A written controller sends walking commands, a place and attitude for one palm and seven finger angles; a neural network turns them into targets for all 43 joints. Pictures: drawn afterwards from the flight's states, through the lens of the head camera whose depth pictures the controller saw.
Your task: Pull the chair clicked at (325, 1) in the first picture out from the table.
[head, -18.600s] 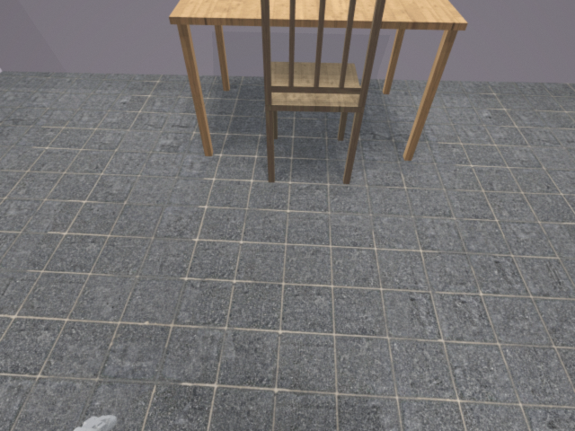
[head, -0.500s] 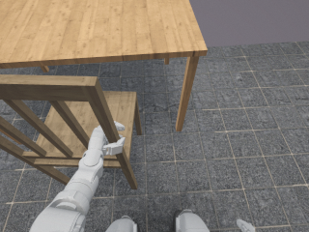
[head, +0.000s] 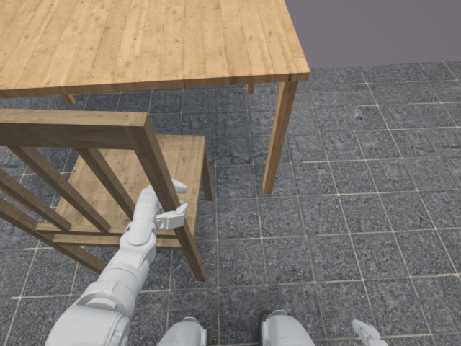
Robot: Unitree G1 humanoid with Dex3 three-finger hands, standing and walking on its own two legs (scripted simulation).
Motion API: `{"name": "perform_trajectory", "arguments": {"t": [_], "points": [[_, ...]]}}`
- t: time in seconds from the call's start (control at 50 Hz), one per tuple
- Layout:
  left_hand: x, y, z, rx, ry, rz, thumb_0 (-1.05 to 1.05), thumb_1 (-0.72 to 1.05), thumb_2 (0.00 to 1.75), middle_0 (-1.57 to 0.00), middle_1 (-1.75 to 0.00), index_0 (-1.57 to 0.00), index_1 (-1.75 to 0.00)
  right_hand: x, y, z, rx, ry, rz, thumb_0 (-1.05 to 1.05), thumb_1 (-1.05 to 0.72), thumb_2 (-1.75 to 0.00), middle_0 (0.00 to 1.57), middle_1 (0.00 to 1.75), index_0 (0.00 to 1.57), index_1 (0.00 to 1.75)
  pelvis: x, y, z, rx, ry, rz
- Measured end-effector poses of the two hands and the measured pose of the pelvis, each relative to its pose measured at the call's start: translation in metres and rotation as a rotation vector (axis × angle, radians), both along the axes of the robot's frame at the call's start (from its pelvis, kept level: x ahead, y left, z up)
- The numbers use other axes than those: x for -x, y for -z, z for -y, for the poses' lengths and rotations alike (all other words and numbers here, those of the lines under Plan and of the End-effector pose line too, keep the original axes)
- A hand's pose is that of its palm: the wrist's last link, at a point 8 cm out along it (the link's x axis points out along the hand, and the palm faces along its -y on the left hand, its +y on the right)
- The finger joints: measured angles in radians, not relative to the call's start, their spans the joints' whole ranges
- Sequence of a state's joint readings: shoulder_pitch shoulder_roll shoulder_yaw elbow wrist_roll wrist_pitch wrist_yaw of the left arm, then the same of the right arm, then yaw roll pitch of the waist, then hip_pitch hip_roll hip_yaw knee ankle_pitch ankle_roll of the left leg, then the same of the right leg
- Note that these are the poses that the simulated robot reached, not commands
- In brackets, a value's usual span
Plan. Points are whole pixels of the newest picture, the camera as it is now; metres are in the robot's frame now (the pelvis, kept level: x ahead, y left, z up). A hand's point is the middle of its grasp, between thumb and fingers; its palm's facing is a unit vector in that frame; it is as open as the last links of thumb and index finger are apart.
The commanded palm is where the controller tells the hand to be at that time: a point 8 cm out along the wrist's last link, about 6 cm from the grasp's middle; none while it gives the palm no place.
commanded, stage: step backward, pulling the chair out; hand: left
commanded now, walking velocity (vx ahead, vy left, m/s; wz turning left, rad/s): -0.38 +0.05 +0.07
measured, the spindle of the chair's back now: (72, 196) +0.39 +0.32 -0.04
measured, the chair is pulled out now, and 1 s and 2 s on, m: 0.16 0.21 0.42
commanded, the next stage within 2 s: none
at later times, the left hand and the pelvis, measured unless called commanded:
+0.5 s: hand (177, 218) +0.35 +0.11 -0.05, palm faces -0.06 -0.99 -0.16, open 6.2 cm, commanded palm +0.35 +0.16 -0.05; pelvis -0.01 +0.00 +0.00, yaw +2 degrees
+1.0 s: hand (171, 245) +0.29 +0.11 -0.05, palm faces -0.09 -0.99 -0.14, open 6.2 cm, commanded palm +0.30 +0.17 -0.05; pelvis -0.07 +0.01 +0.01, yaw +1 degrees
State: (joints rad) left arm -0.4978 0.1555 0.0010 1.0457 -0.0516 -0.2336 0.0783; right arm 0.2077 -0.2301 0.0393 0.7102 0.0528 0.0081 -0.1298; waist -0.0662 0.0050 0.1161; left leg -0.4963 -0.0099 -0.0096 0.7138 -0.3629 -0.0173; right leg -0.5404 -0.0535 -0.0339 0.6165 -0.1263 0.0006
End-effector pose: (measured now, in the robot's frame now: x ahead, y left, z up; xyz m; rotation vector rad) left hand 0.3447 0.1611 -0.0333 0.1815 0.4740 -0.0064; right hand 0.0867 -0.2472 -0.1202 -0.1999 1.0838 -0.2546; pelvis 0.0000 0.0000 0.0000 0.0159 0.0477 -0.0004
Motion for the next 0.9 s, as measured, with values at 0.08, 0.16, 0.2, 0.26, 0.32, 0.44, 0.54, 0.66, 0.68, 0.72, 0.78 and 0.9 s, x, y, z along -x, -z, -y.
{"name": "perform_trajectory", "arguments": {"t": [0.08,0.16,0.2,0.26,0.32,0.44,0.54,0.66,0.68,0.72,0.78,0.9], "points": [[0.002,0.000,-0.001,0.005,0.018,-0.005,0.12,0.57,0.77,-0.32,-1.16,-0.49,-1.45,0.006,-0.007,0.003,0.039,-0.015,-0.018,0.01,-0.91,-0.89,0.21,0.30,0.20,0.30,0.002,-0.002,-0.007,0.009,-0.006,0.004],[0.004,0.000,-0.002,0.005,0.040,-0.008,0.11,0.58,0.75,-0.31,-1.18,-0.49,-1.45,0.009,-0.013,0.001,0.057,-0.001,-0.020,0.01,-0.91,-0.89,0.20,0.30,0.20,0.29,0.003,-0.005,-0.012,0.012,0.015,0.000],[0.005,0.000,-0.003,0.005,0.044,-0.007,0.11,0.58,0.75,-0.31,-1.18,-0.50,-1.45,0.009,-0.013,-0.001,0.054,-0.002,-0.017,0.01,-0.91,-0.89,0.20,0.30,0.20,0.29,0.004,-0.005,-0.011,0.006,0.015,0.004],[0.005,0.000,-0.003,0.001,0.042,-0.006,0.11,0.57,0.75,-0.31,-1.18,-0.50,-1.45,0.008,-0.008,-0.004,0.034,-0.011,-0.010,0.01,-0.91,-0.89,0.20,0.30,0.20,0.29,0.004,-0.001,-0.006,-0.007,0.015,0.013],[0.006,0.000,-0.002,-0.003,0.025,-0.005,0.12,0.56,0.77,-0.33,-1.17,-0.50,-1.45,0.004,-0.001,-0.006,0.002,-0.017,0.002,0.01,-0.91,-0.89,0.20,0.30,0.20,0.29,0.007,0.001,0.000,-0.002,0.014,0.019],[0.011,-0.001,0.000,0.000,-0.003,-0.006,0.13,0.55,0.79,-0.34,-1.15,-0.49,-1.45,0.007,0.001,-0.002,-0.009,-0.027,-0.003,0.01,-0.91,-0.89,0.21,0.30,0.20,0.30,0.011,-0.001,0.002,0.008,-0.011,0.010],[0.014,-0.001,-0.002,0.009,0.018,-0.016,0.13,0.56,0.77,-0.31,-1.18,-0.49,-1.45,0.016,-0.007,0.002,0.046,-0.055,-0.051,0.01,-0.91,-0.89,0.21,0.30,0.20,0.30,0.016,-0.005,-0.006,0.005,-0.032,0.000],[0.019,-0.001,-0.003,0.010,0.021,-0.024,0.13,0.57,0.77,-0.30,-1.18,-0.49,-1.45,0.020,-0.009,0.000,0.033,-0.055,-0.058,0.01,-0.91,-0.89,0.20,0.30,0.20,0.29,0.018,-0.007,-0.001,-0.003,-0.008,-0.011],[0.019,-0.001,-0.003,0.008,0.019,-0.025,0.14,0.56,0.77,-0.30,-1.18,-0.49,-1.45,0.020,-0.008,0.000,0.023,-0.055,-0.056,0.01,-0.91,-0.89,0.20,0.30,0.20,0.29,0.020,-0.007,0.001,0.002,-0.002,-0.011],[0.021,-0.002,-0.002,0.006,0.010,-0.027,0.14,0.56,0.78,-0.31,-1.17,-0.49,-1.45,0.021,-0.006,-0.001,0.005,-0.045,-0.048,0.01,-0.91,-0.89,0.20,0.30,0.20,0.30,0.025,-0.008,0.004,0.013,-0.001,-0.008],[0.025,-0.002,0.000,0.007,0.000,-0.028,0.14,0.56,0.78,-0.32,-1.15,-0.49,-1.45,0.025,-0.005,0.003,-0.001,-0.029,-0.030,0.01,-0.91,-0.89,0.21,0.30,0.20,0.30,0.034,-0.007,0.007,0.027,-0.017,-0.008],[0.043,-0.002,-0.002,0.020,0.018,-0.037,0.15,0.57,0.77,-0.29,-1.16,-0.49,-1.45,0.044,-0.012,0.007,0.059,-0.045,-0.048,0.01,-0.91,-0.89,0.21,0.30,0.20,0.30,0.055,-0.008,-0.005,0.027,-0.051,0.002]]}}
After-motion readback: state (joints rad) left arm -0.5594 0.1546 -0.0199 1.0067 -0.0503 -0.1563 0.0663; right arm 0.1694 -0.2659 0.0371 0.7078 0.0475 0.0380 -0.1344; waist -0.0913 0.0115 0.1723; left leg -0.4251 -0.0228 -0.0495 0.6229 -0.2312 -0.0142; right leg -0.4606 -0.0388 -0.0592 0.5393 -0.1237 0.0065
